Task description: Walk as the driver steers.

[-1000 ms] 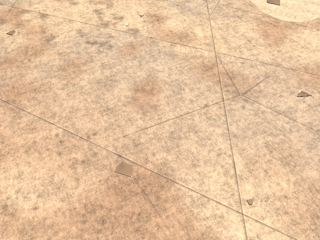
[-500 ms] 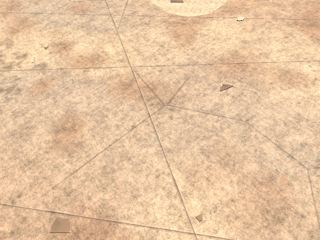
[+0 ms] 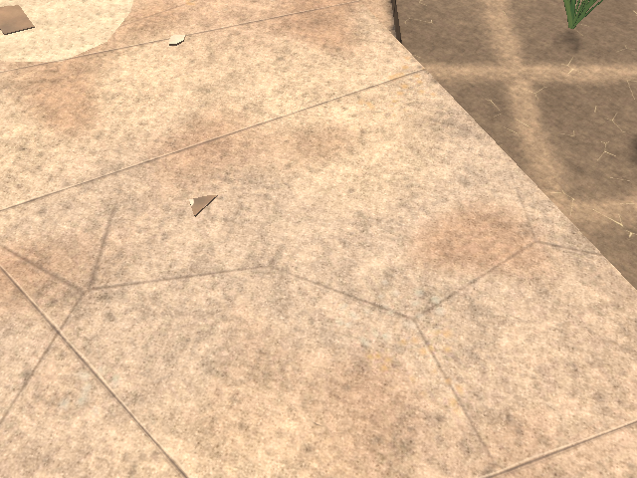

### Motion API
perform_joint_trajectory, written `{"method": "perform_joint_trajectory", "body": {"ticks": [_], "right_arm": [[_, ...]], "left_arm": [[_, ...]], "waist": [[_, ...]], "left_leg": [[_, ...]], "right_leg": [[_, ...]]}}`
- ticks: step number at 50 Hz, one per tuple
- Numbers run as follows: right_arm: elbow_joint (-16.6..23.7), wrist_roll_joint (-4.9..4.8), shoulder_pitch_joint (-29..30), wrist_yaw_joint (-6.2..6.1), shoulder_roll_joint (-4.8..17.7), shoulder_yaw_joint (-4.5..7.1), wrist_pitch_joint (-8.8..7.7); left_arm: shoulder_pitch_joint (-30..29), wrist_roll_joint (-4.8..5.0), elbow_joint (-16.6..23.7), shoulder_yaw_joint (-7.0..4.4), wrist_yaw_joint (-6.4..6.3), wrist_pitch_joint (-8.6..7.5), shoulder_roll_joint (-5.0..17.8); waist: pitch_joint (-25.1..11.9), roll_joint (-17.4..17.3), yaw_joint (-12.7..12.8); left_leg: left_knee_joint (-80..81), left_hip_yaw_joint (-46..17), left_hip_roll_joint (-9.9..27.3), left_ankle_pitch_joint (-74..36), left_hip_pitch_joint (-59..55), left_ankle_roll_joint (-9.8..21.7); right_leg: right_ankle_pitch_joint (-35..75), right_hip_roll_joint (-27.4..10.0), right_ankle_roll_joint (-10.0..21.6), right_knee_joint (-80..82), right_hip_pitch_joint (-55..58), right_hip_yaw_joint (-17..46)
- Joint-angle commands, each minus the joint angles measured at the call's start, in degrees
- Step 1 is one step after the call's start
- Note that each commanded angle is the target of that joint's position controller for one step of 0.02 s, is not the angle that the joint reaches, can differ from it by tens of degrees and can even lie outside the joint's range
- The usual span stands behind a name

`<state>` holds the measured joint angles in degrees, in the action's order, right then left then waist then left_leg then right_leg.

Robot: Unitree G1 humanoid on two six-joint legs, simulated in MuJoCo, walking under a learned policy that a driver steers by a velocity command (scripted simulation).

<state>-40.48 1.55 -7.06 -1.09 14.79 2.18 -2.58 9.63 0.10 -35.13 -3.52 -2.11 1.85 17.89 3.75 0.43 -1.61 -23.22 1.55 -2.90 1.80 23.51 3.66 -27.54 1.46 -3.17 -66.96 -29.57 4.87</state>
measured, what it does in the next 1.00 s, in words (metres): walks ahead, turning left: right foot, then left foot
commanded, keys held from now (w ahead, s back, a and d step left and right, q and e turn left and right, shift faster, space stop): q+shift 0.54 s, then w+q+shift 0.28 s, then w+shift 0.10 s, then w+e+shift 0.08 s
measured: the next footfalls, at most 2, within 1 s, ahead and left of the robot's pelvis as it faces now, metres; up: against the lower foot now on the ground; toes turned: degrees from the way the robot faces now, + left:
right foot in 0.16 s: +0.08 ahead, -0.12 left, +0.00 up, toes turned +9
left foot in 0.56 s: +0.03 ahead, +0.14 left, +0.00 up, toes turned +29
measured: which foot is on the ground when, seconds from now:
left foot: down 0.00-0.18, up 0.20-0.54, down 0.56-1.00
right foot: up 0.00-0.14, down 0.16-0.58, up 0.60-1.00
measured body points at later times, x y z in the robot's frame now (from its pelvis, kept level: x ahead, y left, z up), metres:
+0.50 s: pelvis +0.03 +0.00 +0.00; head +0.07 +0.02 +0.45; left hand +0.08 +0.31 -0.09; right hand +0.28 -0.19 -0.09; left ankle +0.01 +0.13 -0.70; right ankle +0.04 -0.13 -0.73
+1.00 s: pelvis +0.20 +0.12 +0.00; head +0.20 +0.13 +0.45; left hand +0.16 +0.44 -0.08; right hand +0.42 -0.07 -0.10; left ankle +0.00 +0.12 -0.73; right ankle +0.35 +0.10 -0.72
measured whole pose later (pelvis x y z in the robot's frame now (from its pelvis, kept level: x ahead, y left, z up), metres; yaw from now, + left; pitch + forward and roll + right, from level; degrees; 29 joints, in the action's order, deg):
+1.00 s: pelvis +0.20 +0.12 +0.00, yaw +44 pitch +4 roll +0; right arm -40.1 1.1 -25.2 1.5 18.5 3.9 -2.6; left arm 7.7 -2.0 -38.8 -2.5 2.7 -1.8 16.7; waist -3.2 0.8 -4.1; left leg -19.9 -14.0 -4.0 22.9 -0.1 2.8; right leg -9.4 -1.3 -1.4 -31.8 -28.0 -1.6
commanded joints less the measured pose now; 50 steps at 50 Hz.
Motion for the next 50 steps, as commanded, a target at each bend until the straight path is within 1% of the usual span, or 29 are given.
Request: {"method": "perform_joint_trajectory", "body": {"ticks": [1,4,7,8,9,10,11,13,14,18,21,23,26,28,29,30,31,32,33,34,35,36,38,39,41,43,45,49,50], "right_arm": [[2.87,-0.73,2.00,1.23,5.52,0.97,-0.73],[3.53,-1.87,-0.01,1.71,10.96,2.79,0.78],[3.97,-3.56,-0.96,0.78,10.39,2.92,2.08],[4.37,-3.69,-1.07,0.54,8.75,2.56,2.00],[6.94,-3.93,1.32,0.61,6.01,2.18,1.54],[7.71,-3.50,1.21,0.77,6.45,2.57,0.80],[6.28,-2.94,-2.06,0.77,9.54,4.00,1.16],[2.53,-2.72,-9.88,0.10,9.56,4.71,3.49],[2.57,-2.44,-10.48,0.02,8.30,4.45,4.32],[7.54,-2.83,-2.72,1.39,4.36,2.63,5.16],[10.58,-2.60,0.55,3.23,2.79,1.58,4.90],[10.94,-2.84,-0.09,3.73,4.45,2.14,5.01],[11.15,-3.20,-1.27,3.81,6.21,3.28,5.91],[8.72,-3.42,-7.21,2.54,7.94,4.92,6.09],[6.97,-4.08,-15.42,1.64,13.82,7.30,5.70],[7.55,-3.52,-19.56,1.86,22.57,8.64,3.83],[7.51,-2.78,-21.41,2.82,17.39,7.05,1.60],[7.13,-2.91,-18.38,2.66,14.76,5.81,0.35],[8.09,-3.43,-14.16,2.32,12.62,4.87,-0.03],[8.89,-3.72,-10.24,1.86,10.80,4.04,0.14],[9.80,-3.01,-7.88,1.35,10.21,3.54,0.24],[10.05,-2.33,-7.30,0.90,10.36,3.51,0.17],[9.40,-2.24,-9.19,0.16,11.07,3.62,-0.02],[6.51,0.60,-12.24,1.36,14.39,4.90,0.87],[6.09,-0.33,-14.58,2.54,12.83,4.63,1.19],[5.69,-0.70,-15.42,2.91,12.11,4.38,0.80],[5.07,-0.71,-16.33,2.56,12.57,4.39,0.12],[4.07,-0.44,-13.99,2.42,12.48,3.87,-1.39],[3.51,-0.08,-13.50,2.42,12.18,3.58,-1.59]], "left_arm": [[7.13,-1.28,1.59,1.79,-0.39,-0.95,-2.32],[5.28,0.02,1.73,0.50,-0.53,-0.59,2.56],[6.10,0.02,1.63,-0.32,-0.24,-0.84,3.60],[8.66,-0.66,1.61,-1.06,-0.51,-0.93,5.83],[10.88,-2.48,0.67,-2.39,-0.68,-0.74,10.16],[6.64,-3.53,1.35,-2.85,-0.45,-0.94,10.50],[2.02,-3.95,3.53,-1.39,-0.64,-1.92,6.24],[-6.37,-1.61,5.29,-0.21,-0.63,-3.42,1.97],[-6.92,-0.89,5.07,-0.03,-0.57,-3.73,1.63],[-1.71,-1.21,2.61,-0.84,-1.32,-2.46,3.21],[0.27,-1.02,1.42,-2.34,-1.29,-1.60,6.94],[-0.21,-0.52,0.89,-3.16,-0.70,-1.71,8.74],[-1.15,1.23,-0.03,-3.78,0.41,-2.54,8.99],[1.50,1.77,-2.00,-3.74,1.07,-2.83,7.11],[0.82,0.57,-0.82,-3.01,1.18,-3.21,4.48],[-5.43,-1.30,5.77,-1.11,1.32,-4.63,0.07],[-11.49,0.67,6.28,-2.04,1.94,-6.64,4.19],[-12.83,2.25,6.50,-2.65,2.56,-7.98,6.12],[-10.32,1.47,5.04,-3.06,2.60,-8.71,6.78],[-7.96,0.08,3.57,-3.38,2.52,-9.08,7.16],[-6.23,-0.64,2.51,-3.57,2.64,-9.35,7.09],[-5.79,-0.89,1.64,-3.49,2.82,-9.53,6.45],[-6.49,-0.91,0.83,-2.81,2.87,-9.56,4.71],[-3.75,-5.47,-0.85,-0.73,4.62,-5.48,1.38],[-6.62,-3.84,0.52,-0.65,5.11,-3.09,2.14],[-9.45,-2.58,1.30,-0.45,5.14,-3.05,3.05],[-12.29,-2.20,2.21,-0.28,5.09,-3.92,3.51],[-6.91,-1.78,1.50,-0.82,4.59,-4.81,5.42],[-1.27,-1.98,-0.03,-1.46,3.95,-4.97,6.50]], "waist": [[-11.48,-5.89,3.23],[-10.16,-8.41,2.14],[-7.88,-8.13,4.19],[-8.84,-6.36,5.33],[-8.57,6.03,5.65],[-7.04,15.70,4.51],[-7.50,11.18,2.37],[-7.29,6.87,-1.63],[-6.49,6.46,-1.50],[-5.64,5.79,2.95],[-7.07,7.26,4.80],[-7.63,8.33,4.39],[-7.86,9.54,2.98],[-11.02,5.14,0.28],[-13.73,-4.52,-2.99],[-15.21,-22.34,-3.96],[-14.54,-11.63,-8.61],[-8.19,-10.92,-6.32],[-5.48,-7.09,-2.91],[-3.49,-6.64,-0.36],[-3.47,-7.17,1.26],[-3.76,-6.85,1.51],[-3.74,-5.54,1.18],[-3.81,-8.28,0.57],[-1.61,-8.72,-0.90],[-0.68,-10.23,-2.07],[-0.46,-9.92,-3.37],[-0.14,-10.38,-0.34],[-1.48,-9.07,2.87]], "left_leg": [[7.57,-14.18,11.31,-8.50,-5.72,11.43],[8.75,-20.79,12.98,6.99,-6.02,11.50],[8.68,-23.27,10.24,20.70,0.71,6.50],[5.02,-21.69,7.96,25.01,6.84,3.02],[-6.74,-11.31,1.84,27.50,16.87,-1.00],[-23.89,-4.21,-1.40,30.02,19.76,-3.34],[-35.96,-6.70,1.30,28.75,18.25,-5.20],[-46.69,-5.70,2.15,22.71,17.30,-7.60],[-50.32,-5.19,3.23,20.39,18.10,-8.88],[-40.82,-1.61,6.41,13.68,19.85,-11.24],[-30.64,0.82,7.27,16.50,14.60,-9.87],[-25.84,3.37,6.15,17.99,9.41,-8.24],[-16.56,5.00,4.71,16.97,3.46,-4.90],[-6.84,6.07,0.47,10.88,-11.08,-0.70],[-4.29,-6.26,6.73,10.03,-26.48,4.52],[5.17,-43.21,21.60,29.15,-37.08,18.50],[12.75,-48.72,24.33,47.60,-36.94,19.95],[14.04,-45.80,23.37,50.87,-32.44,17.38],[12.72,-40.75,21.17,45.83,-27.09,14.65],[12.17,-34.85,18.35,39.66,-21.68,12.78],[12.63,-30.19,15.24,35.89,-16.99,11.48],[12.86,-27.49,13.22,31.58,-14.83,11.02],[12.34,-24.61,11.24,26.11,-12.63,10.80],[12.09,-20.93,7.40,26.02,-10.48,8.98],[12.82,-22.90,6.96,26.94,-7.60,9.31],[13.13,-23.43,7.52,25.66,-8.58,9.37],[12.81,-24.60,9.16,25.06,-10.30,9.18],[12.68,-25.29,13.60,19.39,-13.49,8.03],[6.30,-22.32,12.49,5.68,-14.04,7.22]], "right_leg": [[-1.39,-1.17,0.57,16.30,9.57,-1.98],[5.75,0.78,1.57,25.97,11.88,-2.04],[12.32,1.79,5.66,40.00,20.81,-2.54],[11.80,-3.93,8.14,42.48,27.72,1.26],[7.71,-15.61,13.97,46.30,29.63,12.07],[17.37,-25.56,19.39,51.83,23.69,21.85],[24.90,-25.10,19.53,50.92,21.03,18.45],[32.23,-18.17,14.46,48.49,19.90,6.82],[35.42,-17.31,14.04,48.17,19.62,3.38],[35.12,-16.40,15.01,47.08,24.78,-3.42],[36.50,-19.07,15.56,45.43,25.98,-5.44],[38.43,-20.38,14.97,44.31,24.58,-6.97],[38.60,-22.10,12.11,40.20,24.93,-8.73],[28.19,-19.19,7.08,30.23,18.89,-13.82],[13.09,-14.57,3.41,13.88,4.23,-17.51],[-11.19,-3.00,0.03,-3.82,-22.67,-11.43],[-7.19,-3.12,1.99,-9.26,-29.65,0.90],[-2.20,-4.36,4.34,-7.87,-31.10,1.86],[2.02,-5.54,5.03,-4.56,-28.28,1.86],[6.85,-6.58,4.68,1.16,-24.04,2.02],[11.17,-6.44,4.03,4.97,-18.05,1.23],[15.37,-5.03,2.90,7.06,-14.81,-0.45],[21.06,-3.13,1.06,13.18,-11.73,-1.56],[19.97,-3.14,-0.29,12.92,-9.62,-5.09],[19.67,-2.69,-2.15,17.11,-8.25,-5.57],[21.02,-2.85,-2.93,23.98,-6.85,-5.41],[21.63,-3.20,-2.12,29.73,-3.87,-5.27],[17.20,-3.90,3.21,36.09,6.93,-6.93],[14.60,-2.13,4.70,38.00,13.02,-8.22]]}}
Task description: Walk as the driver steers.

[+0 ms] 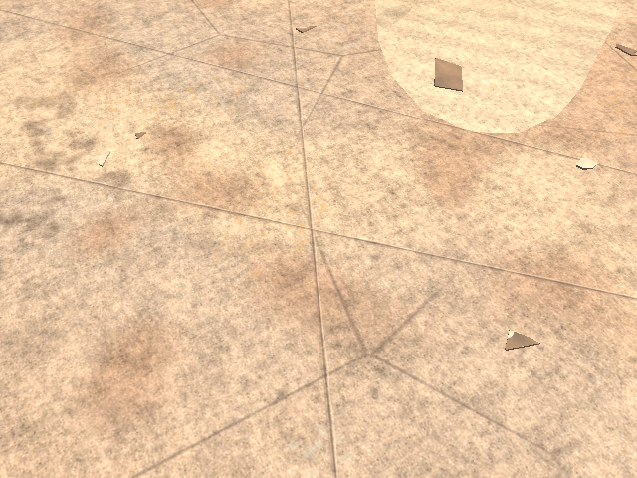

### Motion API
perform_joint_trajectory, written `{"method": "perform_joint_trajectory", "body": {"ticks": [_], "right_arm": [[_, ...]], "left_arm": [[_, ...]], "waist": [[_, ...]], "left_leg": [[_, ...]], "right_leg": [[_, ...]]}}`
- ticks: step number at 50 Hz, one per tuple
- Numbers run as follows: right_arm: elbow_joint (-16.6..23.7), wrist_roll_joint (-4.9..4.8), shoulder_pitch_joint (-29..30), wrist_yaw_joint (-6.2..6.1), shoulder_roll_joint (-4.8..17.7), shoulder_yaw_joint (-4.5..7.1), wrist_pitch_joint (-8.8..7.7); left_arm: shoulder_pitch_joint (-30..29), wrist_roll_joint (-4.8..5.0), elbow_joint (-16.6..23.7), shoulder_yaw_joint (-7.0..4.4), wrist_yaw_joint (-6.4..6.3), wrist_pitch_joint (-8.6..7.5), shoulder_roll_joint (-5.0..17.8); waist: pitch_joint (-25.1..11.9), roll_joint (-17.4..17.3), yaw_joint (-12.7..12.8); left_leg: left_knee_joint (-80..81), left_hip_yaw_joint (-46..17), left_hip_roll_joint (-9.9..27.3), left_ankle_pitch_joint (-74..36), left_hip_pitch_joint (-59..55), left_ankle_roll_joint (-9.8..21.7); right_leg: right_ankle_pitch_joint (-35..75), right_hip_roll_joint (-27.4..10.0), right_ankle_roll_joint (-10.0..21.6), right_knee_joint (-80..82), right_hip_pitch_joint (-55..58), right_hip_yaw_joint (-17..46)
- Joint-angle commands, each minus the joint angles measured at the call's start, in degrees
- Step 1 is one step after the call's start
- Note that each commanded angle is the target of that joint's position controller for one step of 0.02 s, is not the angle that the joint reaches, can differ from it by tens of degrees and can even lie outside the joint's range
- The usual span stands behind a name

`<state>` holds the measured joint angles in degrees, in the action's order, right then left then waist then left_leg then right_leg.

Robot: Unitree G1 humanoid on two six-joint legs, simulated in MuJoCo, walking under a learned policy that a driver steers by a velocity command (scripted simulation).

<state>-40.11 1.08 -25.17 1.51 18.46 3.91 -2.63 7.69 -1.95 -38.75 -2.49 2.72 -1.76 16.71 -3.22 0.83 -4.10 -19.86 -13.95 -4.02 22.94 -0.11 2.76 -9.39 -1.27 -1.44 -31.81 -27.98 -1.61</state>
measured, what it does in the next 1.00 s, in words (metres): walks ahead, turning right: right foot, then left foot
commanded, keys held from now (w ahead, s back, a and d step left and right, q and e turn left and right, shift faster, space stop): w+e+shift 0.90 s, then e+shift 0.10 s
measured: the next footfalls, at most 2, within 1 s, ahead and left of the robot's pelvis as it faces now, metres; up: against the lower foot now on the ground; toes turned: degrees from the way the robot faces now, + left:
right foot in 0.02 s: +0.13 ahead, -0.11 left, +0.00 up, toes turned +0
left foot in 0.44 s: +0.55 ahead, +0.05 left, +0.00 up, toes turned -18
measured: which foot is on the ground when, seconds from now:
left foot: down 0.00-0.02, up 0.04-0.42, down 0.44-0.88, up 0.90-1.00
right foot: up 0.00-0.00, down 0.02-0.46, up 0.48-0.88, down 0.90-1.00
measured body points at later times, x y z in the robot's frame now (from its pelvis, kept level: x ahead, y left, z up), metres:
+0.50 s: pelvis +0.39 -0.04 -0.02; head +0.43 -0.05 +0.43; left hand +0.42 +0.25 -0.14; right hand +0.58 -0.32 -0.07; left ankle +0.51 +0.05 -0.73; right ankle +0.14 -0.10 -0.66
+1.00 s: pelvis +0.78 -0.25 -0.03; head +0.82 -0.27 +0.42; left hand +1.07 -0.14 -0.15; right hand +0.66 -0.49 -0.14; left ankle +0.77 -0.03 -0.59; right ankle +0.81 -0.30 -0.73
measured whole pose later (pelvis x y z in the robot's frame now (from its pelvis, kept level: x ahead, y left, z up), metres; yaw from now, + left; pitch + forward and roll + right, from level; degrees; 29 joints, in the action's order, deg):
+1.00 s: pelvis +0.78 -0.25 -0.03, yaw -47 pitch +0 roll -1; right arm -42.3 2.0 -15.3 -0.4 13.4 0.0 -4.8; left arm 12.5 -1.3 -42.9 -3.2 1.1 0.1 19.1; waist 5.6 0.7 -1.4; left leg -83.1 -2.2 3.6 21.2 18.7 -2.6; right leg -14.5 11.5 11.3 -38.6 -23.8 -4.4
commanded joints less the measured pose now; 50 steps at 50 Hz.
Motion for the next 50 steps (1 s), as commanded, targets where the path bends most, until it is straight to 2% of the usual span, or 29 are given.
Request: {"method": "perform_joint_trajectory", "body": {"ticks": [1,2,3,4,5,6,8,10,14,17,19,21,22,23,24,25,27,29,32,37,39,41,43,44,45,46,47,49,50], "right_arm": [[2.64,0.84,4.73,-0.24,6.62,1.29,-1.64],[5.01,-0.56,4.80,-0.45,3.64,0.22,-1.94],[6.67,-0.86,3.97,-0.48,1.03,-0.63,-2.50],[6.12,0.77,7.47,-0.67,3.30,-0.76,-2.36],[5.71,1.59,10.25,-0.25,4.90,-0.56,-2.56],[5.96,2.20,12.43,0.08,5.23,-0.70,-2.85],[6.96,3.42,14.92,0.60,3.34,-1.66,-2.36],[7.88,3.56,17.06,1.11,2.71,-2.38,-1.72],[11.29,2.08,28.14,1.96,1.14,-4.05,-1.83],[12.34,1.10,31.83,1.66,1.01,-4.34,-2.00],[11.37,0.94,28.91,0.77,2.71,-3.59,-2.16],[7.32,1.08,15.15,-0.97,6.42,-1.60,-2.39],[5.08,1.54,4.34,-2.37,9.07,-0.19,-2.51],[3.96,3.59,-6.03,-3.51,13.72,1.46,-2.56],[4.33,3.54,-1.48,-2.96,15.21,1.67,-2.03],[5.04,2.73,5.41,-2.81,9.57,1.09,-1.63],[3.47,2.53,7.66,-2.35,3.98,-0.14,-1.81],[0.54,1.76,6.03,-2.20,2.34,-0.68,-2.82],[-2.57,0.14,4.27,-1.25,0.53,-1.04,-4.22],[-5.05,0.39,5.38,-1.56,2.97,-0.68,-5.26],[-6.22,0.49,2.48,-1.94,5.46,-0.32,-5.16],[-6.18,0.49,0.78,-2.75,9.26,0.49,-4.07],[-4.82,0.94,4.53,-3.36,12.45,1.35,-2.00],[-3.85,1.42,6.35,-2.99,11.98,1.31,-1.35],[-2.84,1.82,6.96,-1.72,6.87,0.41,-1.49],[3.82,0.30,1.32,-1.71,4.09,-0.82,-2.44],[5.23,0.35,7.86,-1.99,7.13,-0.99,-3.88],[5.00,0.77,9.83,-2.17,5.95,-1.70,-4.35],[4.23,1.62,8.84,-2.34,5.60,-1.84,-3.12]], "left_arm": [[12.26,-0.44,-0.02,-3.50,-1.90,-1.86,9.82],[23.56,-1.49,-1.70,-4.76,-2.65,-2.19,15.70],[23.86,-1.23,-2.78,-5.24,-1.59,-2.35,17.79],[17.25,-0.04,-1.95,-3.73,-0.54,-2.16,11.27],[15.65,0.49,-1.44,-3.44,-0.19,-2.28,9.19],[16.36,0.43,-1.82,-3.23,-0.18,-2.44,8.49],[17.36,0.98,-3.67,-2.32,-0.85,-3.04,6.25],[19.05,1.70,-4.89,-2.23,-1.41,-3.50,6.07],[19.03,1.74,-5.49,-3.08,-1.85,-3.57,7.70],[20.33,2.46,-6.78,-3.58,-1.80,-3.72,9.20],[19.86,2.64,-7.23,-3.80,-1.99,-3.68,10.15],[18.45,2.50,-7.31,-4.42,-1.83,-3.77,12.90],[16.23,2.45,-6.56,-4.32,-1.50,-4.18,12.15],[16.91,2.79,-4.70,-2.35,-1.76,-4.72,3.83],[20.04,4.43,-1.93,-1.15,-1.83,-3.95,1.94],[15.08,2.75,-3.09,-1.56,-2.13,-2.77,5.28],[9.87,0.92,-3.24,-1.66,-0.81,-1.55,5.04],[7.82,-0.05,-2.05,-1.21,0.49,0.05,2.79],[1.43,-0.12,1.48,-0.28,1.75,1.56,1.06],[-9.15,0.27,6.27,1.13,3.59,1.28,2.03],[-11.80,0.33,6.70,1.54,3.97,1.05,1.99],[-7.25,0.46,5.05,1.00,3.27,0.87,3.96],[10.69,0.52,0.06,-1.08,1.85,0.65,8.34],[22.42,0.54,-4.09,-2.95,0.46,0.57,11.16],[19.05,2.02,-4.48,-4.91,-1.17,1.42,14.91],[13.78,-0.64,-0.70,-5.74,-1.18,2.25,21.89],[16.20,0.00,0.63,-6.00,-1.88,2.38,19.44],[12.07,0.97,-1.75,-4.67,-2.92,1.10,14.28],[9.62,1.18,-1.14,-4.14,-3.20,0.30,13.10]], "waist": [[-0.21,-4.41,10.32],[-8.22,9.83,14.19],[-5.78,23.02,11.17],[0.83,10.77,8.18],[1.69,3.52,7.65],[1.90,1.10,7.55],[5.65,3.57,5.81],[7.31,4.58,5.47],[9.78,3.67,7.24],[8.02,4.77,8.46],[5.44,4.12,6.71],[-3.56,1.92,-0.27],[-8.91,1.30,-5.86],[-17.66,-9.84,-7.72],[-21.32,-21.46,-2.35],[-9.89,-12.85,-1.42],[-0.13,-3.94,-0.04],[4.33,-6.57,2.10],[7.18,-6.13,3.39],[11.91,-2.70,4.98],[11.89,-1.99,4.51],[7.00,-5.10,7.65],[-2.43,-7.48,17.27],[-7.26,-5.15,21.32],[-3.65,7.46,16.34],[-11.98,14.86,8.52],[-14.48,2.34,12.85],[1.88,-6.29,5.38],[4.44,-7.55,3.04]], "left_leg": [[-14.32,-0.59,9.42,-29.81,12.34,6.86],[-37.85,6.36,3.76,-25.58,24.90,4.07],[-48.57,8.46,-3.75,3.62,42.40,2.10],[-53.50,6.87,0.83,-1.36,48.49,3.11],[-53.07,7.76,3.82,-5.99,47.69,2.86],[-50.41,8.20,5.54,-7.44,45.85,2.41],[-44.64,8.72,7.37,-8.43,43.96,-0.07],[-40.31,10.43,7.57,-8.77,43.94,-2.14],[-23.50,14.26,5.46,-16.96,38.27,-4.83],[-15.79,15.52,3.34,-22.72,27.82,-4.13],[-11.95,15.07,2.06,-22.18,20.09,-3.03],[-11.01,15.62,0.59,-15.81,2.14,-1.19],[-12.87,11.29,6.25,-10.61,-12.30,-0.08],[-8.55,-8.51,22.84,16.82,-25.71,2.27],[4.81,-36.00,32.23,31.61,-24.68,5.49],[5.88,-30.49,28.67,30.97,-15.62,5.33],[5.83,-12.62,24.31,9.36,-3.39,4.66],[7.96,-2.39,21.90,-0.51,2.86,3.81],[10.27,9.13,20.63,-15.07,3.58,2.19],[14.82,26.95,15.19,-33.64,7.99,-0.66],[12.47,30.15,15.02,-54.18,5.04,-1.71],[2.53,30.44,16.51,-78.50,-1.30,-2.43],[-20.93,28.59,19.07,-86.80,1.32,-1.46],[-39.54,27.69,17.82,-73.22,10.78,-1.06],[-61.65,27.16,6.39,-10.79,27.18,-2.61],[-80.23,17.98,1.57,7.54,48.03,-5.66],[-78.44,9.76,3.63,2.14,52.40,-5.29],[-64.30,9.44,8.53,-0.36,46.57,-5.25],[-61.03,9.64,9.74,0.79,41.62,-6.06]], "right_leg": [[-7.50,1.19,4.58,2.43,24.18,-0.59],[-30.57,-9.77,9.07,8.61,37.77,20.33],[-41.77,-16.69,12.84,21.81,42.66,49.45],[-38.55,-17.05,13.97,20.48,38.70,50.30],[-33.02,-15.06,14.25,18.25,35.31,42.08],[-28.00,-12.74,14.28,18.74,31.86,36.60],[-20.55,-8.39,14.71,21.40,25.53,30.98],[-14.28,-6.73,15.92,23.18,23.06,28.17],[-1.01,-3.39,15.81,25.55,16.57,22.92],[14.17,-4.33,14.36,24.29,15.68,22.57],[25.02,-4.83,12.25,19.24,18.02,22.24],[39.35,-2.25,9.65,0.71,17.33,19.23],[31.36,0.50,8.58,-13.94,8.20,18.57],[0.28,5.38,8.36,-34.73,-3.52,13.61],[-17.63,6.60,8.28,-45.94,-12.83,9.61],[-11.15,2.05,8.61,-47.75,-17.12,8.18],[-6.54,-1.95,7.90,-43.76,-15.49,6.72],[-6.54,-4.36,7.03,-41.91,-15.08,6.45],[-2.18,-5.84,6.85,-41.08,-19.77,4.91],[10.97,-3.34,8.33,-21.33,-12.48,-3.54],[11.92,0.48,10.48,-14.22,-5.95,-8.79],[8.05,4.92,12.19,-12.30,1.13,-11.07],[2.16,7.71,14.86,-11.46,20.60,-8.16],[-0.61,7.94,16.49,-7.54,36.66,-3.72],[-4.97,1.81,17.93,-4.16,43.27,7.77],[3.47,-13.12,29.88,3.32,57.78,40.39],[1.35,-14.81,30.28,12.22,56.39,47.41],[18.31,-11.09,25.46,14.52,34.33,36.42],[30.15,-9.04,24.23,13.55,26.28,30.65]]}}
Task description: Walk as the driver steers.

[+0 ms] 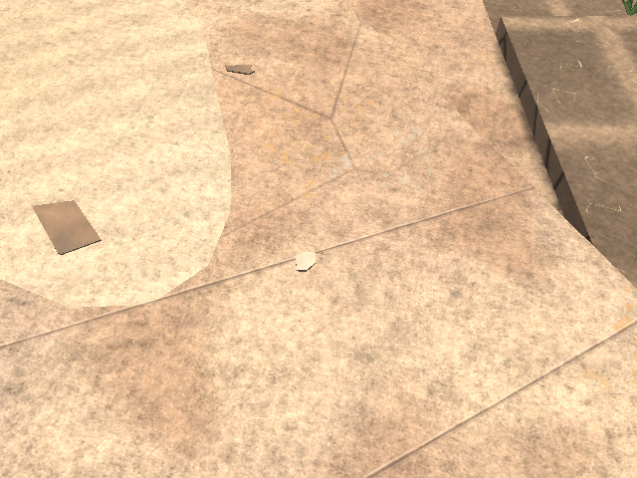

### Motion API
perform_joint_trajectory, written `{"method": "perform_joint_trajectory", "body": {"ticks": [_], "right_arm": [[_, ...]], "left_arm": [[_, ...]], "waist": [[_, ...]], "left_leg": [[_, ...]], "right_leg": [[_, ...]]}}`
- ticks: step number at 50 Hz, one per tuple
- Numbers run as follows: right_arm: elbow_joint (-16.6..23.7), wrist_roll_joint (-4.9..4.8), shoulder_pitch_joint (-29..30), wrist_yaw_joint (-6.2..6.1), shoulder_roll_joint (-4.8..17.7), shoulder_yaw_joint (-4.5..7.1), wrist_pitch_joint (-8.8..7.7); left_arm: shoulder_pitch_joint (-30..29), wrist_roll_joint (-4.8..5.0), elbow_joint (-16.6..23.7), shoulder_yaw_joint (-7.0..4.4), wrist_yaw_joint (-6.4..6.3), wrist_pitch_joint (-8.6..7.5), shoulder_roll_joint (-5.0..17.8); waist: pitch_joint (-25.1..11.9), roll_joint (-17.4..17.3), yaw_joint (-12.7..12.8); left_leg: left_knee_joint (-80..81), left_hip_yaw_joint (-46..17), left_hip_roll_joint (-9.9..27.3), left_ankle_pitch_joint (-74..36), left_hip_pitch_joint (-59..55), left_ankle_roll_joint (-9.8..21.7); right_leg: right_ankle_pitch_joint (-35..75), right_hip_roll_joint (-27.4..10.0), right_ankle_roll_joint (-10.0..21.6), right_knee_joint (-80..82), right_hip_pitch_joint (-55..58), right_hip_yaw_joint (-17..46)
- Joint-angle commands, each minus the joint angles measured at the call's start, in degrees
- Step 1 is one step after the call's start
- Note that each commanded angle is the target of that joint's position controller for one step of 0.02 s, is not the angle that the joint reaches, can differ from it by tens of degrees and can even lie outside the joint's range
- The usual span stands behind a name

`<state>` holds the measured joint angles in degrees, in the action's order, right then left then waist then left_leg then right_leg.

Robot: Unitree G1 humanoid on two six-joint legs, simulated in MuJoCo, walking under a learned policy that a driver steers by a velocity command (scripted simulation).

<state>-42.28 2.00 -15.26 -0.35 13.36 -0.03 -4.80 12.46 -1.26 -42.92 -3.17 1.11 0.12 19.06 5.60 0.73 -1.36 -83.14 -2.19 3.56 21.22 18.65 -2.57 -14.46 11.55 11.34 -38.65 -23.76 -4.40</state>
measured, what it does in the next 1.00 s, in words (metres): walks ahead, turning left: left foot, then right foot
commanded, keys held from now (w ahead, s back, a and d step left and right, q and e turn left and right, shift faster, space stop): e+shift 0.12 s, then q+shift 0.88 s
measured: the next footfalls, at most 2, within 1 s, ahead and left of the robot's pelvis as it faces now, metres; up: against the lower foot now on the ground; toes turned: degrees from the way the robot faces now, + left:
left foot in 0.26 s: +0.45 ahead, +0.11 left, +0.00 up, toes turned -16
right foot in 0.68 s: +0.43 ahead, -0.08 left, +0.00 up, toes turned +17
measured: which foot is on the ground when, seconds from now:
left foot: up 0.00-0.24, down 0.26-0.70, up 0.72-1.00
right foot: down 0.00-0.28, up 0.30-0.66, down 0.68-1.00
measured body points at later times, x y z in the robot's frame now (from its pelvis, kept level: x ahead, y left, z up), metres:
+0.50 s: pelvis +0.28 +0.06 +0.02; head +0.33 +0.05 +0.47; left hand +0.49 +0.30 -0.07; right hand +0.38 -0.21 -0.09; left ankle +0.41 +0.12 -0.71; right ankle +0.29 -0.09 -0.65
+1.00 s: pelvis +0.34 +0.02 +0.04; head +0.38 +0.03 +0.48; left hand +0.40 +0.33 -0.05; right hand +0.59 -0.19 -0.06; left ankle +0.30 +0.17 -0.64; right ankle +0.39 -0.09 -0.71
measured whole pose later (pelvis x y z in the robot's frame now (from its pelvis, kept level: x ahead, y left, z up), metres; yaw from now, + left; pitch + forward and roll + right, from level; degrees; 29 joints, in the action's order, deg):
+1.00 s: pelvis +0.34 +0.02 +0.04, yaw +23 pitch +1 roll -1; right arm -33.1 -1.6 -12.6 0.2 19.4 5.1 3.8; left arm 5.9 -1.3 -38.3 -2.6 -2.6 0.8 14.2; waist 3.3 -2.2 0.1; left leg -59.4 -1.7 4.7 19.1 32.0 -7.4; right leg -12.0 -1.6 1.0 -24.0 -13.0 -6.6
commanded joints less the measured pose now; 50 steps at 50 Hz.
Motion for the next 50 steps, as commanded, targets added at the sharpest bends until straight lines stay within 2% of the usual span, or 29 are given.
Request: {"method": "perform_joint_trajectory", "body": {"ticks": [1,2,4,5,7,8,10,11,13,14,15,16,17,18,19,21,23,25,28,31,34,35,36,37,38,40,42,46,50], "right_arm": [[5.75,1.64,-2.37,-0.54,10.88,2.18,0.73],[7.71,-1.46,0.69,-1.23,13.00,3.99,-1.43],[10.36,-0.71,6.59,-1.66,9.58,3.37,-2.30],[11.94,-0.58,10.54,-1.62,6.66,2.44,-2.56],[11.62,-0.74,11.26,-0.94,4.46,1.92,-2.98],[11.44,-1.32,12.08,-0.12,4.08,2.01,-3.08],[12.36,-1.59,13.77,0.77,4.89,2.49,-2.87],[12.30,-1.22,12.76,0.94,6.05,3.07,-2.89],[8.63,-0.66,2.66,1.33,8.61,4.57,-3.63],[6.60,-0.04,-4.65,1.50,11.22,4.78,-3.93],[6.00,0.82,-3.43,1.82,10.65,3.87,-3.43],[7.79,-0.79,-0.66,1.81,11.27,4.83,-2.39],[10.18,-1.96,4.18,1.50,11.10,5.12,-1.20],[11.05,-2.24,6.73,1.29,10.47,4.75,0.12],[11.43,-2.24,7.56,0.83,11.25,4.75,0.91],[11.54,-2.13,8.89,0.71,11.11,5.00,1.99],[11.39,-2.26,8.42,0.51,10.52,5.33,2.87],[10.82,-2.69,6.47,-0.18,12.00,6.24,3.89],[11.35,-3.57,5.98,-1.05,12.98,7.21,5.44],[11.44,-3.39,4.46,-1.76,12.98,7.80,6.85],[11.99,-3.88,4.68,-2.01,12.34,7.93,7.54],[11.75,-4.06,2.43,-1.91,10.38,7.35,7.69],[13.41,-4.89,3.11,-1.79,9.35,7.15,7.52],[12.68,-4.06,0.46,-1.24,12.99,8.21,6.69],[11.22,-3.75,-0.23,-0.88,15.55,8.97,6.65],[9.23,-3.17,-2.72,-1.07,13.53,8.49,7.61],[10.07,-3.56,-2.14,-0.55,11.45,7.44,8.00],[14.13,-3.88,5.34,0.13,9.62,5.97,7.63],[15.37,-3.39,6.44,1.08,8.33,5.06,7.57]], "left_arm": [[3.56,1.07,3.18,-2.74,-1.56,-2.12,8.94],[-1.56,3.11,7.78,-2.40,-0.68,-4.49,6.40],[-4.45,4.26,6.98,-2.85,-1.15,-5.13,7.80],[-3.90,4.13,6.50,-3.21,-2.05,-4.25,8.44],[1.31,3.71,4.23,-3.55,-3.69,-1.98,7.80],[5.77,3.32,2.55,-3.15,-4.14,-1.48,6.26],[9.73,2.95,0.34,-2.02,-4.48,-1.15,3.01],[9.33,2.43,0.20,-1.65,-4.55,-1.24,1.92],[4.55,1.10,1.54,-1.52,-4.20,-1.64,1.63],[5.66,-0.33,3.14,-0.77,-3.65,-1.89,-0.38],[19.78,0.58,0.84,-0.11,-2.24,-1.95,-1.30],[20.12,0.93,0.17,-0.66,-1.37,-1.76,4.00],[9.74,1.65,2.67,-1.44,-1.43,-1.09,6.77],[2.19,0.77,4.88,-1.60,-1.90,-0.55,6.79],[-0.69,0.04,6.49,-1.57,-2.47,0.09,5.97],[0.67,0.02,7.02,-1.02,-2.87,0.37,2.97],[0.27,0.35,6.53,-0.49,-3.49,-0.18,0.74],[-1.34,0.47,6.66,-0.34,-3.67,-0.25,0.16],[-4.82,1.15,6.87,-0.70,-3.42,-0.17,1.35],[-7.36,1.71,7.15,-1.12,-2.79,-1.17,1.88],[-4.18,2.21,5.65,-2.13,-2.39,-2.33,3.26],[-3.25,1.69,5.67,-2.76,-2.69,-2.22,5.38],[-3.46,-0.55,5.64,-3.26,-2.66,-1.74,8.98],[-7.56,-2.13,7.20,-2.94,-2.63,-1.89,6.74],[-11.03,-1.67,8.79,-2.07,-3.12,-1.90,3.43],[-13.05,0.25,9.61,-1.33,-3.99,-1.46,1.49],[-11.89,0.24,9.51,-0.96,-4.46,-0.86,1.63],[-5.98,-0.32,8.02,-1.97,-4.57,0.16,4.43],[-6.18,0.09,7.50,-3.41,-3.49,0.38,7.55]], "waist": [[-3.25,-8.57,-1.49],[-6.37,-10.10,-1.74],[-4.10,-8.87,-2.49],[-3.91,-7.02,-1.39],[-8.90,-3.41,2.15],[-10.61,-1.17,4.66],[-10.15,3.54,6.14],[-10.25,5.81,4.85],[-13.24,6.58,-2.25],[-20.26,-2.76,-3.57],[-29.12,-16.62,3.18],[-29.81,-11.28,1.78],[-22.09,-5.11,-0.16],[-15.20,2.01,-0.50],[-12.00,3.05,0.52],[-7.97,-0.77,3.52],[-9.53,-4.62,3.34],[-13.23,-6.69,2.79],[-12.71,-8.92,1.38],[-11.16,-10.91,0.22],[-11.04,-10.56,2.27],[-13.39,-6.15,1.72],[-12.45,9.54,0.73],[-11.66,12.72,-0.98],[-9.95,9.01,-1.68],[-8.32,4.84,-1.75],[-6.42,4.66,-0.76],[-7.01,6.27,3.95],[-9.18,7.37,3.97]], "left_leg": [[6.21,-1.61,3.11,3.01,18.02,-1.70],[9.16,-6.30,0.92,3.19,15.80,-2.46],[25.14,-3.85,0.47,-0.27,12.55,-3.29],[33.28,-1.38,-2.31,-5.15,10.56,-3.57],[47.94,3.44,-8.17,-25.16,0.99,-2.90],[50.40,4.54,-9.35,-34.14,-2.72,-2.48],[53.52,2.80,-8.57,-39.36,-3.87,-1.16],[54.92,1.96,-8.13,-38.54,-4.15,0.06],[59.67,3.37,-7.29,-42.84,-11.17,3.05],[54.47,-8.33,3.20,-65.11,-25.52,9.12],[53.60,-34.23,19.13,-71.22,-38.97,23.50],[58.66,-42.58,18.59,-52.27,-36.02,24.95],[60.12,-39.14,15.00,-32.78,-29.43,22.49],[63.52,-34.97,11.27,-20.18,-19.04,19.55],[65.89,-33.94,9.21,-13.49,-11.63,18.31],[68.31,-29.00,2.88,-8.30,-2.24,14.82],[68.07,-24.62,-0.41,-15.05,-0.18,13.68],[67.15,-25.73,-0.47,-14.81,-1.77,13.89],[68.34,-28.73,-0.92,-3.02,-1.46,12.25],[68.45,-32.14,-1.52,2.55,-2.27,11.00],[65.23,-33.01,-4.07,5.84,0.04,8.10],[57.83,-29.31,-7.25,13.12,4.59,5.76],[44.42,-16.14,-13.75,15.77,15.23,3.46],[29.97,-11.90,-12.06,11.51,17.03,1.16],[23.47,-9.64,-9.60,7.24,17.50,-0.24],[14.39,-6.82,-7.76,1.81,18.71,-2.02],[9.36,-2.78,-5.15,-0.32,20.79,-3.49],[18.34,0.64,0.05,-2.44,23.73,-5.82],[28.58,3.36,1.68,-1.98,15.87,-4.42]], "right_leg": [[43.90,-19.87,10.05,20.53,15.39,28.86],[37.08,-18.65,11.18,22.72,13.07,32.97],[39.43,-13.69,8.16,21.44,5.06,26.36],[41.56,-10.45,6.27,19.60,2.52,23.20],[37.09,-5.49,-0.37,15.03,1.36,17.44],[32.04,-6.04,-2.61,14.17,1.87,17.63],[26.04,-7.78,-3.86,11.83,5.39,19.78],[26.65,-8.84,-4.13,8.97,8.69,20.78],[33.75,-8.58,-7.06,-4.95,13.50,17.12],[10.55,-5.55,-10.27,-25.52,5.59,14.05],[-24.46,-2.44,-14.26,-41.35,-6.50,13.65],[-20.27,-6.00,-14.74,-44.99,-9.80,15.63],[-16.50,-7.21,-15.27,-47.67,-13.98,14.67],[-13.58,-7.46,-14.83,-45.22,-15.58,13.17],[-11.02,-7.85,-14.39,-42.24,-14.73,13.26],[-9.22,-8.76,-13.35,-29.94,-9.67,13.02],[-10.17,-7.26,-13.57,-17.92,-4.73,10.51],[-8.21,-6.38,-14.15,-11.96,-1.51,11.32],[-3.33,-5.74,-14.24,-4.57,0.56,12.68],[-2.41,-5.12,-13.67,2.82,3.23,13.55],[3.93,-8.00,-11.33,16.61,13.47,13.55],[3.10,-15.72,-8.14,19.58,20.77,18.30],[3.32,-26.92,-0.63,22.49,22.46,31.09],[6.51,-31.69,2.03,23.37,18.59,34.94],[8.31,-29.89,1.10,22.49,16.24,29.38],[9.32,-25.37,-1.20,20.97,15.17,21.27],[14.12,-24.10,-0.30,21.40,14.34,15.61],[19.32,-25.69,1.99,21.19,21.72,11.12],[23.55,-27.89,1.77,20.17,20.63,5.43]]}}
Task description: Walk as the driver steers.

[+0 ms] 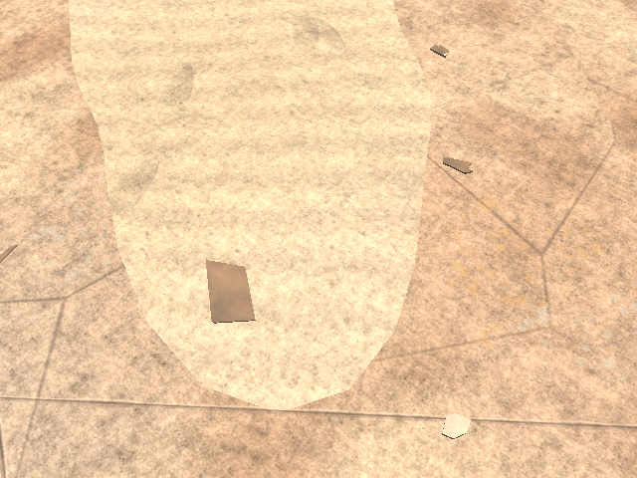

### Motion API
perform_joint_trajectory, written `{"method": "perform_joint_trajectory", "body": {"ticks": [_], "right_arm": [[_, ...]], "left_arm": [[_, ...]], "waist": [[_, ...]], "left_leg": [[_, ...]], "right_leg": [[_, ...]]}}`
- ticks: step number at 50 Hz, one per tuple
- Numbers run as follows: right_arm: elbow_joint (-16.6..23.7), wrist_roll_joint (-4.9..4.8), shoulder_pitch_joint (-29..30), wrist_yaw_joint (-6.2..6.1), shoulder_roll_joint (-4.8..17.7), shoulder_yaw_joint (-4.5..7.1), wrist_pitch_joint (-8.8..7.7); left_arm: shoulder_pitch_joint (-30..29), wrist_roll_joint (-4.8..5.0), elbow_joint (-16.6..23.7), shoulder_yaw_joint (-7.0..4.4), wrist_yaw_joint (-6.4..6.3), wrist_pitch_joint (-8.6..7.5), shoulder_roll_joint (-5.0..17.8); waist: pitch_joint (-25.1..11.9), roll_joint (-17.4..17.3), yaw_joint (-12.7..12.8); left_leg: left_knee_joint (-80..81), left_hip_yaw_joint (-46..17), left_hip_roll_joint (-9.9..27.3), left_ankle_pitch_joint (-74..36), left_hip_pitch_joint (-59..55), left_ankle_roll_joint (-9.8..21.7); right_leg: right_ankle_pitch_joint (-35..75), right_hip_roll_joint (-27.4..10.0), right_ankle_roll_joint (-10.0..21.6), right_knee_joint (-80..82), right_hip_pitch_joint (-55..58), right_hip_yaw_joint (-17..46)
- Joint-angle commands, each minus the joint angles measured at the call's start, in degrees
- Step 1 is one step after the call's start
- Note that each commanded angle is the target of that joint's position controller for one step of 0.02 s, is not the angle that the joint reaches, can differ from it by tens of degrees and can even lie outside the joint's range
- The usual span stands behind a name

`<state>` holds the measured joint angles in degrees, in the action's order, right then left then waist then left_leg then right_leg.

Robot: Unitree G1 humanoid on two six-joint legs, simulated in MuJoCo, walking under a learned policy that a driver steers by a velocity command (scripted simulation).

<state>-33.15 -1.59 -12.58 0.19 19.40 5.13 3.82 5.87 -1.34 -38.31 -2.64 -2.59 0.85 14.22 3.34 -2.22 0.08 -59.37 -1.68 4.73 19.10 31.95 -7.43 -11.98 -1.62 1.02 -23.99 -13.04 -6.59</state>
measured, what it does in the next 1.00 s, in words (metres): walks ahead: left foot, then right foot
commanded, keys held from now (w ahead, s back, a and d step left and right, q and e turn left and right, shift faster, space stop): q+shift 0.38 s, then w+shift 0.08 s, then w+e+shift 0.30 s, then e+shift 0.24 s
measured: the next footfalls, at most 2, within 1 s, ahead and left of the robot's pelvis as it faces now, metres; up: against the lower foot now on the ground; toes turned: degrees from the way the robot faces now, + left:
left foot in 0.16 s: +0.04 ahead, +0.15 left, +0.00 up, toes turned +13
right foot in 0.64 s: +0.18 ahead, -0.03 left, +0.00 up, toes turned +28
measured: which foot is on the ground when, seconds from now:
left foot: up 0.00-0.14, down 0.16-0.64, up 0.66-1.00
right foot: down 0.00-0.16, up 0.18-0.62, down 0.64-1.00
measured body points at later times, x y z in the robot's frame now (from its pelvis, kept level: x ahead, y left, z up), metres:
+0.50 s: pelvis +0.04 +0.05 +0.00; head +0.06 +0.08 +0.45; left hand +0.07 +0.38 -0.10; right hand +0.32 -0.13 -0.07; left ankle +0.00 +0.14 -0.74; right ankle +0.15 -0.06 -0.71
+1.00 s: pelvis +0.27 +0.12 -0.01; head +0.33 +0.10 +0.43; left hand +0.13 +0.37 -0.12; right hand +0.60 -0.03 -0.06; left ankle +0.39 +0.26 -0.74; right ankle +0.15 -0.05 -0.74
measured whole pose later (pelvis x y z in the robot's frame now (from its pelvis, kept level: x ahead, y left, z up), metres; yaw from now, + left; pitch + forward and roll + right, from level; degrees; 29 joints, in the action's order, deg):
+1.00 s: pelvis +0.27 +0.12 -0.01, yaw +9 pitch +4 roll +1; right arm -31.5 -0.8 3.3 1.1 15.5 1.5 -6.8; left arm 32.1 2.5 -47.1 -3.4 -2.4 0.1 14.1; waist 2.1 -2.1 7.6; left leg -24.3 -6.0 -4.2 -0.2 28.8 -0.9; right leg -26.2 4.4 2.9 -25.8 -1.2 18.3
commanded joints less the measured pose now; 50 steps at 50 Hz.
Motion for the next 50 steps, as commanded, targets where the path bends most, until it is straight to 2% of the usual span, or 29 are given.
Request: {"method": "perform_joint_trajectory", "body": {"ticks": [1,5,7,8,9,10,11,13,15,18,20,21,23,27,30,31,32,33,34,35,36,38,41,42,43,45,47,49,50], "right_arm": [[6.12,0.19,3.49,0.68,2.54,-0.02,-0.88],[6.15,0.02,3.15,1.29,3.77,0.90,0.68],[4.23,0.13,-1.68,0.85,5.09,2.24,0.95],[3.15,0.04,-6.83,-0.14,10.95,4.39,0.64],[4.96,1.51,-5.76,-0.59,19.08,5.64,-0.35],[5.66,2.82,-5.76,0.29,14.39,4.55,-2.26],[4.74,2.71,-3.98,0.32,12.69,3.64,-3.32],[5.11,0.15,2.61,-0.73,9.63,2.83,-3.06],[6.10,0.73,5.60,-1.58,8.80,2.16,-2.26],[5.49,0.64,4.37,-2.24,9.34,2.43,-2.01],[5.01,0.13,3.88,-2.59,9.40,2.41,-1.93],[4.82,-0.04,3.02,-2.40,9.18,2.16,-2.21],[3.71,0.10,1.50,-1.68,9.73,1.78,-3.14],[1.58,1.01,-0.52,-0.23,7.81,0.14,-5.42],[1.20,1.07,0.64,0.33,6.72,-0.62,-6.31],[0.55,5.53,0.44,0.77,7.82,-0.22,-5.52],[1.90,6.37,5.47,0.40,4.83,-0.76,-5.56],[6.36,5.45,10.38,0.47,1.29,-1.89,-6.29],[8.00,5.59,10.46,0.78,1.74,-2.16,-6.97],[6.75,5.46,10.58,1.14,3.60,-1.79,-7.55],[5.63,5.60,10.33,1.39,4.60,-1.63,-7.93],[4.38,6.05,9.23,2.11,3.76,-1.95,-7.66],[4.20,4.97,11.12,2.50,1.21,-3.08,-6.93],[6.43,-0.07,17.17,1.37,-1.33,-3.14,-10.15],[7.09,-0.04,20.70,1.28,-1.97,-3.67,-11.52],[6.83,1.01,22.44,1.44,-0.59,-2.77,-12.56],[5.66,0.47,18.84,1.25,1.69,-1.32,-12.00],[4.07,0.13,11.00,0.13,4.41,0.28,-11.14],[2.22,0.98,2.80,-0.72,5.92,0.99,-10.57]], "left_arm": [[-0.08,0.40,2.83,-4.22,0.55,-0.41,12.88],[-0.04,2.52,1.87,-5.09,1.95,-1.47,13.43],[1.64,3.42,0.37,-4.88,2.29,-1.80,11.21],[3.94,2.09,0.19,-4.36,2.56,-1.98,8.95],[-0.50,-0.48,5.75,-2.81,2.24,-2.38,5.67],[-5.26,-0.42,5.89,-3.65,1.73,-2.44,9.03],[-5.71,0.91,6.09,-3.77,1.46,-2.38,9.67],[-3.11,0.42,4.48,-4.25,0.36,-2.36,10.72],[-0.83,0.13,3.34,-4.21,0.57,-2.35,10.28],[-0.92,0.76,2.88,-3.25,0.87,-2.37,8.10],[-0.52,1.17,2.46,-2.81,1.37,-2.45,7.84],[-0.63,1.72,2.25,-2.74,2.07,-2.72,8.20],[-2.72,2.48,3.27,-2.87,3.05,-3.62,8.97],[-1.38,2.92,3.23,-2.36,4.02,-6.03,8.78],[4.45,3.57,1.60,-1.89,4.37,-6.95,7.83],[10.65,-2.16,-0.99,-1.68,5.05,-4.90,7.91],[20.13,-2.21,-3.57,-2.38,5.10,-4.50,10.05],[25.36,-1.60,-4.30,-3.67,5.17,-4.63,16.54],[22.40,-0.92,-3.18,-3.91,5.71,-4.19,16.85],[18.83,-0.17,-1.81,-3.87,5.56,-4.17,15.28],[18.50,0.20,-2.04,-3.76,5.29,-4.40,14.27],[19.65,0.77,-3.42,-3.08,4.31,-4.75,12.43],[22.31,0.78,-6.10,-2.92,3.24,-4.51,10.93],[23.42,4.80,-4.86,-1.37,1.73,-4.67,5.57],[23.34,5.00,-5.55,-1.57,0.91,-4.21,7.05],[22.31,3.82,-5.46,-2.86,-0.10,-2.61,11.45],[21.57,3.51,-4.85,-3.41,-0.34,-1.54,11.85],[16.10,4.22,-2.21,-3.68,-0.49,-1.77,11.71],[13.56,3.83,-0.32,-3.65,-0.30,-1.98,10.84]], "waist": [[-7.21,10.65,2.14],[-7.90,11.85,0.67],[-9.22,8.22,-2.23],[-10.03,-3.04,-3.58],[-11.19,-20.65,-1.99],[-15.33,-10.91,-6.20],[-12.90,-8.94,-4.42],[-9.15,-4.38,-0.66],[-10.17,-4.55,1.32],[-10.89,-4.04,0.63],[-12.31,-4.76,0.16],[-12.21,-6.02,-0.93],[-9.09,-9.51,-2.47],[-4.88,-9.90,-3.40],[-2.44,-7.83,-0.35],[-3.27,-4.95,2.71],[-0.20,4.01,7.72],[1.48,19.12,9.23],[3.34,16.99,6.15],[3.48,9.55,4.57],[1.99,6.14,4.05],[0.51,8.04,3.36],[1.49,9.24,3.32],[0.33,7.04,4.68],[0.31,7.07,5.12],[-2.21,10.35,4.95],[-5.42,12.45,2.83],[-8.27,11.90,-2.84],[-14.08,10.10,-6.63]], "left_leg": [[7.40,3.89,0.22,0.03,-0.07,1.14],[19.32,6.20,-1.17,-0.31,-7.71,5.12],[31.17,6.09,-3.95,-9.32,-19.57,9.05],[35.32,-4.87,1.20,-28.80,-32.79,13.20],[36.60,-32.30,15.92,-39.31,-39.11,25.95],[37.86,-31.16,16.74,-38.45,-37.82,29.03],[38.25,-25.99,14.13,-34.47,-34.86,26.51],[37.77,-20.10,8.60,-28.53,-29.65,21.03],[37.20,-17.65,5.64,-31.85,-23.59,19.97],[36.36,-19.43,3.68,-28.22,-23.07,19.50],[37.35,-21.13,3.01,-13.20,-23.06,19.09],[39.54,-22.90,3.05,2.14,-22.15,19.25],[42.32,-26.79,4.35,14.42,-20.02,20.07],[42.88,-25.62,6.58,17.35,-16.69,20.22],[41.65,-21.44,6.07,19.08,-12.94,19.11],[37.89,-16.53,1.49,24.22,-7.15,17.01],[23.49,-9.34,-2.88,18.68,0.08,14.87],[3.54,1.63,-9.31,11.36,16.43,10.98],[-1.79,-2.83,-9.14,9.65,25.80,10.42],[-3.84,-4.49,-5.49,3.30,25.46,9.68],[-2.85,-4.24,-3.98,-0.47,21.57,8.65],[2.10,-2.45,-3.20,-2.04,13.87,6.94],[8.57,1.07,-5.83,-4.15,10.38,5.02],[15.80,-1.58,-7.57,-3.91,10.54,4.97],[21.26,-1.03,-9.14,-5.33,10.57,4.90],[29.30,0.20,-12.40,-12.25,2.46,4.84],[31.72,-0.28,-13.72,-18.29,-12.85,5.04],[36.74,-2.03,-10.97,-24.21,-26.09,6.66],[36.55,-5.06,-5.90,-27.52,-37.62,8.76]], "right_leg": [[21.56,-15.08,11.62,5.18,8.92,6.17],[21.51,-17.64,8.38,0.77,9.11,2.94],[15.70,-15.27,2.88,-8.94,3.80,-1.98],[2.19,-10.13,-2.06,-23.19,-9.54,-5.83],[-26.32,-0.38,-6.62,-38.11,-30.80,-2.46],[-26.86,-0.01,-6.09,-46.80,-32.29,9.02],[-21.77,-0.33,-4.62,-47.75,-32.47,10.79],[-12.40,-1.50,-4.09,-42.59,-31.54,11.95],[-7.59,0.74,-4.96,-40.73,-25.00,11.26],[-4.76,3.57,-5.98,-31.23,-22.56,11.93],[-2.73,4.07,-5.89,-25.07,-20.70,12.33],[-1.93,3.69,-5.43,-22.18,-19.39,12.17],[-3.44,3.07,-4.44,-18.30,-18.57,11.71],[-4.61,0.45,-1.20,-14.71,-13.04,7.73],[-4.43,0.98,2.68,-9.26,-5.26,4.52],[-11.64,3.81,3.45,-7.03,3.76,3.23],[-18.00,-0.34,4.96,-2.89,9.32,12.37],[-38.46,-12.78,10.80,12.03,15.51,42.81],[-42.57,-17.09,14.47,18.55,16.38,60.92],[-39.30,-17.01,14.61,16.79,16.06,56.49],[-32.01,-14.19,13.55,14.43,14.37,48.87],[-22.91,-8.64,11.72,15.05,10.59,39.07],[8.06,-4.51,11.69,12.03,10.26,31.85],[12.09,-5.46,12.73,10.17,12.76,32.23],[16.34,-4.57,12.12,8.51,13.85,31.61],[24.46,-2.65,9.74,5.90,10.68,30.24],[27.40,-1.76,6.34,3.86,3.16,31.23],[32.70,0.73,1.92,-3.62,-1.49,30.86],[30.30,3.22,-0.59,-14.10,-4.77,29.57]]}}
Over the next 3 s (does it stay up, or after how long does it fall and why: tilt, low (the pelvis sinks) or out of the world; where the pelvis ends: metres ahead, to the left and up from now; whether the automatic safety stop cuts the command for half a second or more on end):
stays up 0.86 0.30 -0.01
